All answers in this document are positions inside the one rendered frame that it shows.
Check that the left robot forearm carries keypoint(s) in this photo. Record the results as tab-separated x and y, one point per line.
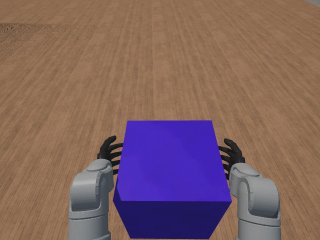
89	202

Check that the left robot hand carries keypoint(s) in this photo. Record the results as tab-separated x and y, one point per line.
106	149

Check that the right robot hand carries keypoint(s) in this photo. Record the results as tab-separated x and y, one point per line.
235	155

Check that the right robot forearm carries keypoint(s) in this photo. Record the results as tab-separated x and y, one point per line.
258	204

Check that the carton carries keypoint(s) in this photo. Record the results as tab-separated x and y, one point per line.
171	182

